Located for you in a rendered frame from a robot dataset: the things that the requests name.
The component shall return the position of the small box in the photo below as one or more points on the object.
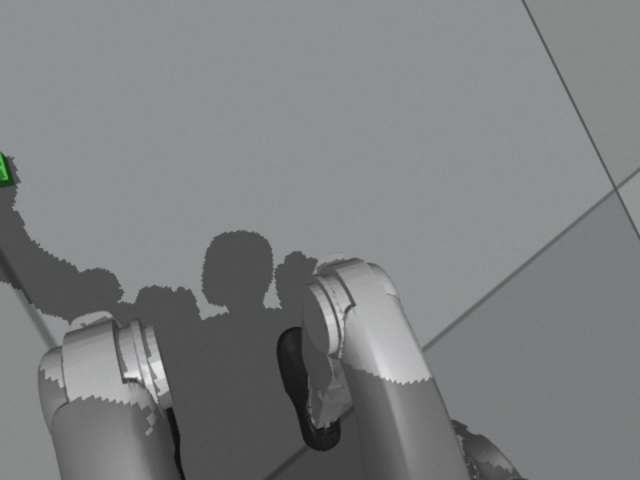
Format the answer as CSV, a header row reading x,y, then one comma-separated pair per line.
x,y
6,178

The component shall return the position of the left robot foot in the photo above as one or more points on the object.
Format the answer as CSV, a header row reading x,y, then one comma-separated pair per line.
x,y
176,438

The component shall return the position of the right robot hand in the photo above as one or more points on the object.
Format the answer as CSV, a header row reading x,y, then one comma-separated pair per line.
x,y
484,460

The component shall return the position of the right robot foot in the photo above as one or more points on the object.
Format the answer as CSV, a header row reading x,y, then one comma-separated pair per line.
x,y
295,380

